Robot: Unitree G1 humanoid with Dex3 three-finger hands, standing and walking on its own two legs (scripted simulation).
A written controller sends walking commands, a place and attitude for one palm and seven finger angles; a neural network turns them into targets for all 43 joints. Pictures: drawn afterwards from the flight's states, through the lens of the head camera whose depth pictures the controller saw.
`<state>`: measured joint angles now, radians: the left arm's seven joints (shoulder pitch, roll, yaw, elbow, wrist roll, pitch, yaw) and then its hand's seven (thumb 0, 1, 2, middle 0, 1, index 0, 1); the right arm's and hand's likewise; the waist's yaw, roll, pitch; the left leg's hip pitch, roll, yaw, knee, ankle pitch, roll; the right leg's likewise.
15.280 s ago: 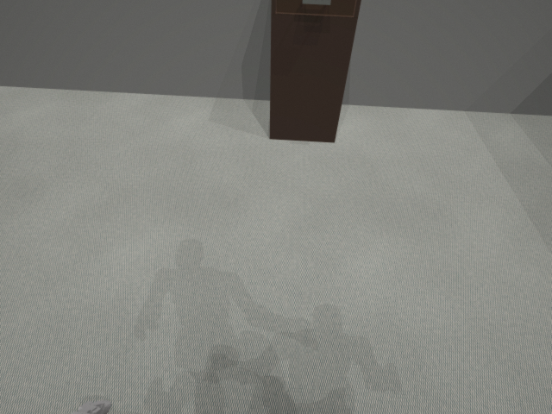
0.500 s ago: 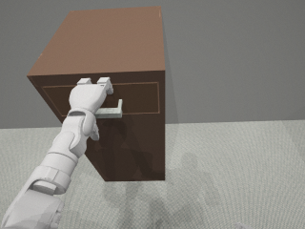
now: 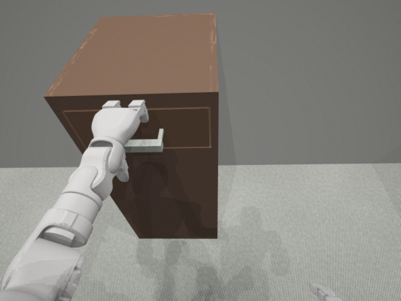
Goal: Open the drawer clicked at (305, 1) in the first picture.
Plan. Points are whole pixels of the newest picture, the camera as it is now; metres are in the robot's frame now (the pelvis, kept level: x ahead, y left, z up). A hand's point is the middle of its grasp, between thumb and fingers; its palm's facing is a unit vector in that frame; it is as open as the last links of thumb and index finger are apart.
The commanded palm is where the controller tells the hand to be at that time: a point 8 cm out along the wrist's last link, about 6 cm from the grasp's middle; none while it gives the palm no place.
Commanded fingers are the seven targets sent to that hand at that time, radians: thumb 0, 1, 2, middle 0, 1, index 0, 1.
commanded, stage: move the hooked fingers above the handle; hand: left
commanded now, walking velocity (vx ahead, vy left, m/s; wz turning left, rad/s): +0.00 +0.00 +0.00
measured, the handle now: (139, 139) +0.48 +0.19 +0.02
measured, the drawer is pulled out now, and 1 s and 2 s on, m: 0.00 0.00 0.00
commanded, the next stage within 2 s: lower the fingers behind the handle in 0.32 s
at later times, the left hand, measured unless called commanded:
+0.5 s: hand (122, 142) +0.42 +0.20 +0.08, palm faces +0.00 -0.03 -1.00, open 13.8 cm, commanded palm +0.40 +0.21 +0.14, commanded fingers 0.00 -0.50 0.30 -0.30 -1.20 -0.30 -1.20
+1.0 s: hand (128, 151) +0.43 +0.20 +0.04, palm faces -0.03 -0.03 -1.00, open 13.8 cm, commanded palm +0.41 +0.21 +0.10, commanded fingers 0.00 -0.50 0.30 -0.30 -1.20 -0.30 -1.20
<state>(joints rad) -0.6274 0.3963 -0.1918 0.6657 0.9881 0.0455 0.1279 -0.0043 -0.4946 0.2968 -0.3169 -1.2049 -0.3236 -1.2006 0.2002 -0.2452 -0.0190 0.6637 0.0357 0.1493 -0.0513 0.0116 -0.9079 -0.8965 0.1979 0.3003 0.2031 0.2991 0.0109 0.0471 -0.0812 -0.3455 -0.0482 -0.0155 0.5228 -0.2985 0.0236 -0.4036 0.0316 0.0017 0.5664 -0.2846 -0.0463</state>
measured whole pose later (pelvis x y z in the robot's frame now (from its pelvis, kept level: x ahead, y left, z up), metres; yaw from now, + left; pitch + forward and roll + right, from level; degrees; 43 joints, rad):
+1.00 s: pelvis +0.00 +0.01 -0.01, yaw -1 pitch +10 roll +1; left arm -0.61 0.38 -0.16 0.77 1.03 0.01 0.22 0.00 -0.49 0.30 -0.32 -1.20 -0.32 -1.20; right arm 0.25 -0.23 -0.04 0.68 0.02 0.15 -0.03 0.01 -0.91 -0.90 0.20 0.30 0.20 0.30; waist -0.01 0.04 -0.11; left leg -0.44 -0.05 0.00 0.60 -0.33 0.03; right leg -0.49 0.03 0.01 0.62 -0.31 -0.04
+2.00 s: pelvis +0.00 +0.01 -0.02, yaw -1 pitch +14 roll +0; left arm -0.61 0.35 -0.11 0.90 1.07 0.00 0.36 0.00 -0.49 0.30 -0.31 -1.20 -0.32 -1.20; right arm 0.29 -0.24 -0.05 0.69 0.01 0.13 -0.03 0.01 -0.91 -0.90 0.20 0.30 0.20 0.30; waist -0.05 0.04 -0.14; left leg -0.56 -0.03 0.01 0.69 -0.37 0.03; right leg -0.61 0.05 0.02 0.69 -0.32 -0.04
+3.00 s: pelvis +0.01 +0.01 -0.02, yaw -2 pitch +14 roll +0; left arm -0.57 0.36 -0.10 0.85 1.07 0.00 0.36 0.00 0.71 0.81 -0.36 -1.35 -0.40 -1.35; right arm 0.27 -0.24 -0.06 0.68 0.01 0.14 -0.03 0.01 -0.91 -0.90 0.20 0.30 0.20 0.30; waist -0.04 0.04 -0.14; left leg -0.55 -0.03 0.01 0.68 -0.38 0.03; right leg -0.60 0.05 0.02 0.68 -0.33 -0.04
